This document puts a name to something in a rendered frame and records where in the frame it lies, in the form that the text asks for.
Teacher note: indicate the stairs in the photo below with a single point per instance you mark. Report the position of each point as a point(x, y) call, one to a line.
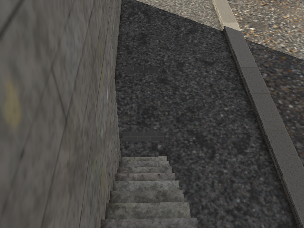
point(146, 194)

